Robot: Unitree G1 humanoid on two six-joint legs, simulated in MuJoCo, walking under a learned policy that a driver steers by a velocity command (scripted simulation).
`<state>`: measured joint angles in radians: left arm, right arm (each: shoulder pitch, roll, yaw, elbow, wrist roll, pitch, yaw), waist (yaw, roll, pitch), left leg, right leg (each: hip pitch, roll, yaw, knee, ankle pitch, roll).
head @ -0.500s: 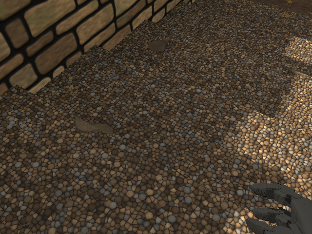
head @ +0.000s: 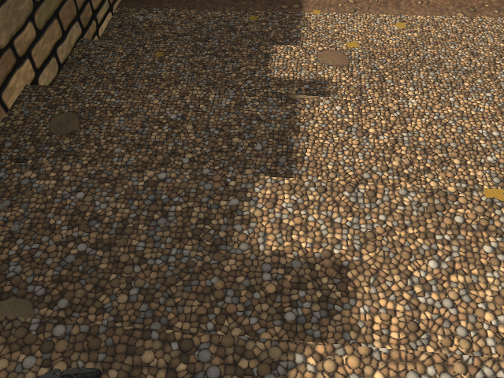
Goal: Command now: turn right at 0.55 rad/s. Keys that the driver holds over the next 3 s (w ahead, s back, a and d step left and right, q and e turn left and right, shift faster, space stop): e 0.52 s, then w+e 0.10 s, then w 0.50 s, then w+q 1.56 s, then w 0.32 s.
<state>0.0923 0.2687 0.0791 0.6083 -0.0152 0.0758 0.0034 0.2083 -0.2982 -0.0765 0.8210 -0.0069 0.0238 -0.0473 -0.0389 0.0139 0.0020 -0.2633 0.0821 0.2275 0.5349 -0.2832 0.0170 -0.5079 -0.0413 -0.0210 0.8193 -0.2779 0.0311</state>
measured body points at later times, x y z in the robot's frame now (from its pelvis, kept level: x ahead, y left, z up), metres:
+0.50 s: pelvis +0.06 -0.02 +0.00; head +0.09 -0.04 +0.45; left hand +0.26 +0.23 -0.09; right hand +0.18 -0.32 -0.10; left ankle +0.14 +0.11 -0.72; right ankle +0.03 -0.12 -0.73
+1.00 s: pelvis +0.17 -0.10 -0.01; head +0.20 -0.12 +0.44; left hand +0.47 +0.02 -0.08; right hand +0.04 -0.35 -0.14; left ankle +0.13 +0.10 -0.72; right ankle +0.16 -0.21 -0.73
